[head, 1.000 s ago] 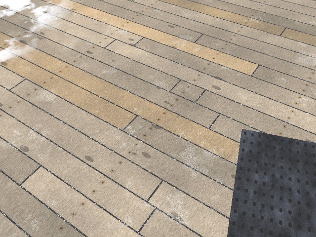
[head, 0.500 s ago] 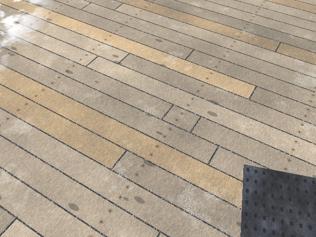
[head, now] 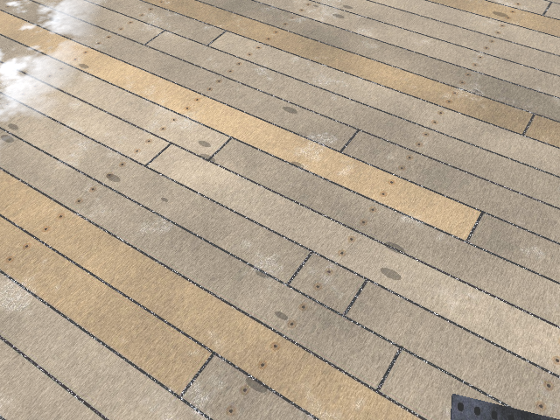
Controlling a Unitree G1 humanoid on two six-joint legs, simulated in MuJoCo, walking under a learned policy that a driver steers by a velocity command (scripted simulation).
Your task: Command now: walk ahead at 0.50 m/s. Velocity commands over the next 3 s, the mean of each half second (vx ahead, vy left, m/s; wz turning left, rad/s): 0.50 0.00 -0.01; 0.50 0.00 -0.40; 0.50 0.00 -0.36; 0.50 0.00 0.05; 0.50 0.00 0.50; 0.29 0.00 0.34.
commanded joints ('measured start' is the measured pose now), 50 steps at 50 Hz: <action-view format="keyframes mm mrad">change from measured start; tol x32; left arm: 1 -1 129 27 -36 3 -19 6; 19 254 14 -9 24 -5 22 35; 41 -248 50 15 -174 -25 35 -22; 50 93 162 67 -150 -19 25 1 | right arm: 1 42 -41 -15 -42 -8 14 -7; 50 -85 -107 -24 -146 11 -72 3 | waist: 1 -35 -90 -31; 50 61 -16 -155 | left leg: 1 -120 72 -42 -71 90 -15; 15 -76 -10 13 -619 272 25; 18 518 39 -58 -615 251 120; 20 887 293 -711 -836 -69 280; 25 333 165 -236 -975 101 171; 36 411 144 121 -1048 351 118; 44 622 198 218 -633 1041 58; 46 255 99 248 -81 622 -23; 47 -161 -142 92 244 -238 -75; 50 -287 -1 -68 170 -71 0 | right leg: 1 87 -270 253 -255 120 -181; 17 293 -247 71 95 538 -58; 21 -513 -52 180 951 -397 14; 41 -467 -114 35 227 85 -6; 45 36 33 -43 162 8 -107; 47 644 -375 858 -21 -175 -387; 50 411 -282 572 -99 -20 -246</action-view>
